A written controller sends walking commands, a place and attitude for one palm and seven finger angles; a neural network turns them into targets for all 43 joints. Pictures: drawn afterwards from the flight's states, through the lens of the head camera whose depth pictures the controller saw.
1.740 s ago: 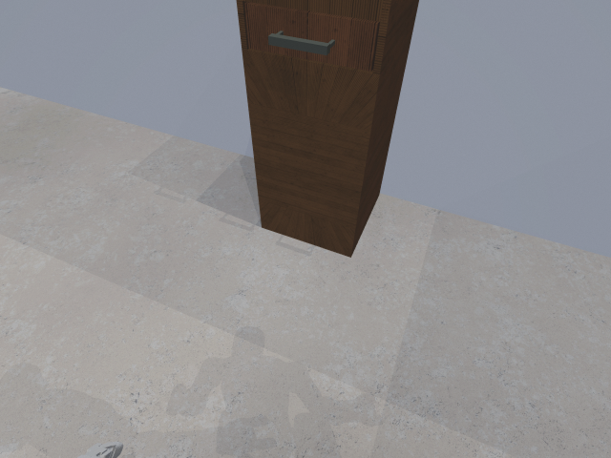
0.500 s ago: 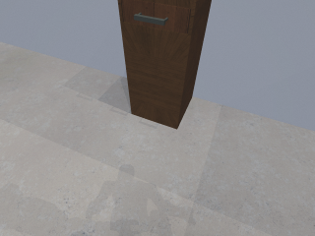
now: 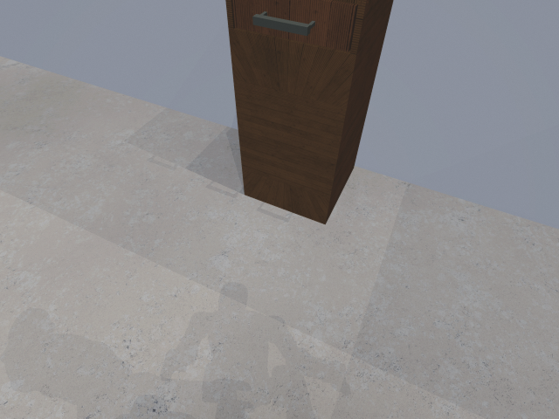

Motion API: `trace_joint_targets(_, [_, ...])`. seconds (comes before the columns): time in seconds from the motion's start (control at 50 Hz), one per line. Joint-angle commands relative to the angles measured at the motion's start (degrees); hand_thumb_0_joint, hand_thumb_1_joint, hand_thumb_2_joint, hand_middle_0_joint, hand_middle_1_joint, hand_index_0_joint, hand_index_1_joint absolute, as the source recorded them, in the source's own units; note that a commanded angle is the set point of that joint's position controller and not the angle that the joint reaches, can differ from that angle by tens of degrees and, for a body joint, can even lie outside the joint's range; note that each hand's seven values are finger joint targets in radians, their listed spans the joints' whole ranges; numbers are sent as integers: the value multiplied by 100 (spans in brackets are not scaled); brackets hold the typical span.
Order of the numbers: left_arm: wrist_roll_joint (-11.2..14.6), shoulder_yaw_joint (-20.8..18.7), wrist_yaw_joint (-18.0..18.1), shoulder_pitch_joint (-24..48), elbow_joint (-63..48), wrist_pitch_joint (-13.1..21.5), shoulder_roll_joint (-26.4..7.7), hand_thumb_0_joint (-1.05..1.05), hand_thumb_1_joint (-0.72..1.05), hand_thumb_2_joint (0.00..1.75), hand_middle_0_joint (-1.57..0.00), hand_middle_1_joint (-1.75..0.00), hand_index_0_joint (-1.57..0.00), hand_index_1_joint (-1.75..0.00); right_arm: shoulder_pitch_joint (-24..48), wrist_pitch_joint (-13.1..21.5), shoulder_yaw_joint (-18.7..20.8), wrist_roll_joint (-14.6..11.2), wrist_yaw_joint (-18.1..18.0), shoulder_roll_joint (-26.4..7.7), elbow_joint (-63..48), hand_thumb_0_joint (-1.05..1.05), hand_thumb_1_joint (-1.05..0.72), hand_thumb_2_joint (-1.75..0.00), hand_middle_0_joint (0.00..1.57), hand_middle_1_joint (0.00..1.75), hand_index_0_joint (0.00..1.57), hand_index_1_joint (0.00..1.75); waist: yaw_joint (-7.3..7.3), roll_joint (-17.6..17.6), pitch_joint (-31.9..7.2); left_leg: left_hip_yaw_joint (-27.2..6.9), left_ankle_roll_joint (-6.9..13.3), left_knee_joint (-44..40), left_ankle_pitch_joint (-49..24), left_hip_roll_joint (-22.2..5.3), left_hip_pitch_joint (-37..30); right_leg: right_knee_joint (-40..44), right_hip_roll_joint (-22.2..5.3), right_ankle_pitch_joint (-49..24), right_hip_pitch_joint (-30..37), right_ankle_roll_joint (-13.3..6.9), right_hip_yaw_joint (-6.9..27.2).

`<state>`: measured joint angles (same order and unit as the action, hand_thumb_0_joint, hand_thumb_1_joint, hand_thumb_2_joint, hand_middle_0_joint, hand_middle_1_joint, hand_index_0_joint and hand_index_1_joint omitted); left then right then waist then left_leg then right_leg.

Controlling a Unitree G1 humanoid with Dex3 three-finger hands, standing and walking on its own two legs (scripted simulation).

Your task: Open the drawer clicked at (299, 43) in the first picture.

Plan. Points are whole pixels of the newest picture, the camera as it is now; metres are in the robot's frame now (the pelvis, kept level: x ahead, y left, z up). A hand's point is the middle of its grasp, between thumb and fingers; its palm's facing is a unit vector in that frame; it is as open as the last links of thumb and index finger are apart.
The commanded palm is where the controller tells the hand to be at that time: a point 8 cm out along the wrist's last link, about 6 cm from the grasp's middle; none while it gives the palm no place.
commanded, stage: walk to a spot facing it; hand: left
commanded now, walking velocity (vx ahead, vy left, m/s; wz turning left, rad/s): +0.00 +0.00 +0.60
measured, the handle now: (284, 21) +1.12 +0.05 +0.10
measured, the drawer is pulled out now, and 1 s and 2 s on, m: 0.00 0.00 0.00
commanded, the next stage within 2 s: turn to face it in 1.18 s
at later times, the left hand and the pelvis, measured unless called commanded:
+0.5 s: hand out of the picture +0.04 +0.27 -0.16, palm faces +0.27 -0.94 -0.20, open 7.4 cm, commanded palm none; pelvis +0.03 +0.06 +0.01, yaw +16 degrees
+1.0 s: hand (149, 417) +0.15 +0.22 -0.15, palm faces +0.56 -0.80 -0.23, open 7.3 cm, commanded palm none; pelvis +0.21 +0.04 +0.00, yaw +33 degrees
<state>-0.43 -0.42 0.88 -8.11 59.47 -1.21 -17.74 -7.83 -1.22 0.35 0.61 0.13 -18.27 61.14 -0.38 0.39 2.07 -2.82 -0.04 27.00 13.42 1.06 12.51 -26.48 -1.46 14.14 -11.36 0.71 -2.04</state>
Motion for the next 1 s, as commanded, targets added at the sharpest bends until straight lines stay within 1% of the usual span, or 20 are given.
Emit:
trace_joint_targets(0.0, [-70,-340,120,-470,-501,24,-1131,0,90,90,-20,-30,-20,-30,32,-54,235,1,-22,-519,-624,0,-90,-90,20,30,20,30,225,-1251,-298,167,-69,1644,837,-106,1063,709,-1919,-1460,441,-910,1234])
trace_joint_targets(0.02, [-107,-373,141,-461,-573,43,-1133,0,90,90,-20,-30,-20,-30,44,-70,286,1,-25,-513,-671,0,-90,-90,20,30,20,30,247,-1290,-224,210,-87,2344,1489,-153,1191,756,-2157,-1827,319,-1154,1281])
trace_joint_targets(0.06, [-147,-382,168,-197,-745,61,-1045,0,90,90,-20,-30,-20,-30,-101,-68,322,-37,14,-389,-726,0,-90,-90,20,30,20,30,82,-1133,-209,210,-125,2589,1721,-318,1109,515,-2093,-2482,210,-1198,811])
trace_joint_targets(0.1, [-140,-414,128,-88,-830,73,-1023,0,90,90,-20,-30,-20,-30,-397,-40,307,-55,70,-233,-730,0,-90,-90,20,30,20,30,-59,-1005,-341,476,-165,1564,1204,-364,712,94,-1892,-2321,216,-864,322])
trace_joint_targets(0.14, [-85,-442,77,-103,-851,40,-909,0,90,90,-20,-30,-20,-30,-932,13,317,0,104,-262,-634,0,-90,-90,20,30,20,30,-288,-559,-578,615,-103,315,224,-285,-484,-567,-1559,-374,-508,-354,-169])
trace_joint_targets(0.16, [-59,-395,29,-195,-936,-19,-565,0,90,90,-20,-30,-20,-30,-1326,49,413,60,85,-668,-574,0,-90,-90,20,30,20,30,-444,793,-496,-753,199,-550,1019,-885,-871,-1836,-901,1270,-1561,-34,-482])
trace_joint_targets(0.18, [-72,-304,-21,36,-1227,-51,-171,0,90,90,-20,-30,-20,-30,-1635,99,557,101,62,-1188,-579,0,-90,-90,20,30,20,30,-558,2326,-174,-2972,798,-1628,1700,-2153,-760,-3261,-102,2597,-2796,298,-599])
trace_joint_targets(0.2, [-121,-321,-54,302,-1323,-26,-314,0,90,90,-20,-30,-20,-30,-1637,94,553,83,34,-1218,-550,0,-90,-90,20,30,20,30,-550,1452,31,-3252,1165,-1863,2340,-2429,-424,-3760,-335,2081,-2956,138,168])
trace_joint_targets(0.26, [-143,-421,-164,85,-1044,97,-286,0,90,90,-20,-30,-20,-30,-1045,235,406,65,-59,-607,-734,0,-90,-90,20,30,20,30,-133,502,218,-2571,889,-1814,2629,-1671,163,-4228,-467,706,-2799,123,378])
trace_joint_targets(0.34, [-133,-412,-224,-359,-828,146,-98,0,90,90,-20,-30,-20,-30,-1231,408,398,6,-96,-363,-661,0,-90,-90,20,30,20,30,-43,402,-96,-1714,875,-1679,1421,-1128,-205,-3799,-388,17,-2581,259,213])
trace_joint_targets(0.58, [-112,-403,-218,486,-1201,306,123,0,90,90,-20,-30,-20,-30,-1960,490,468,55,-122,-155,-370,0,-90,-90,20,30,20,30,-350,622,206,-2091,1343,-1625,461,-1218,-978,-2069,-393,96,-2921,364,151])
trace_joint_targets(0.66, [-78,-403,-213,412,-1226,385,213,0,90,90,-20,-30,-20,-30,-1758,462,479,90,-124,-221,-392,0,-90,-90,20,30,20,30,-223,684,149,-1864,1227,-1145,-573,-1122,-536,-1047,-167,229,-1775,286,-25])
trace_joint_targets(0.7, [-79,-455,-193,-325,-993,436,126,0,90,90,-20,-30,-20,-30,-1509,446,475,72,-130,-227,-423,0,-90,-90,20,30,20,30,158,481,-83,-1582,958,-423,-806,-856,230,-246,39,-219,-126,217,-136])
trace_joint_targets(0.72, [-92,-534,-162,-1083,-778,517,-177,0,90,90,-20,-30,-20,-30,-1458,467,471,34,-96,-154,-456,0,-90,-90,20,30,20,30,484,-72,-454,-1312,705,547,-573,-517,880,210,-243,-268,1197,127,206])
trace_joint_targets(0.74, [-168,-672,-64,-1808,-620,596,-913,0,90,90,-20,-30,-20,-30,-1639,516,402,-23,-26,217,-574,0,-90,-90,20,30,20,30,707,-1652,-1147,-463,301,2387,991,114,2146,824,-1978,926,2674,-351,2084])
trace_joint_targets(0.76, [-87,-704,-34,-2080,-586,544,-1070,0,90,90,-20,-30,-20,-30,-1480,537,428,37,-14,153,-782,0,-90,-90,20,30,20,30,695,-1780,-1133,-125,214,3593,1843,246,2763,1466,-2847,1451,2480,-689,3502])
trace_joint_targets(0.78, [-61,-661,-28,-1756,-646,510,-870,0,90,90,-20,-30,-20,-30,-1196,520,513,95,16,36,-810,0,-90,-90,20,30,20,30,570,-1034,-482,-207,238,4067,1504,-88,2930,1559,-2679,1741,1879,-699,3065])
trace_joint_targets(0.82, [-85,-523,-36,-1081,-763,566,-413,0,90,90,-20,-30,-20,-30,-1070,434,478,104,115,190,-706,0,-90,-90,20,30,20,30,259,-1062,-69,23,172,4471,694,-463,2675,1742,-2305,2007,612,-603,2305])
trace_joint_targets(0.88, [-99,-330,-10,-966,-688,631,172,0,90,90,-20,-30,-20,-30,-975,226,428,101,204,405,-599,0,-90,-90,20,30,20,30,-15,-678,341,165,32,4374,96,-616,2398,1617,-1784,-108,-43,-436,486])
trace_joint_targets(0.98, [-92,-270,56,-1297,-492,623,182,0,90,90,-20,-30,-20,-30,-435,35,384,73,249,488,-798,0,-90,-90,20,30,20,30,-82,-787,409,544,-175,3730,-233,-624,2573,1278,-1610,-2814,250,-414,-715])
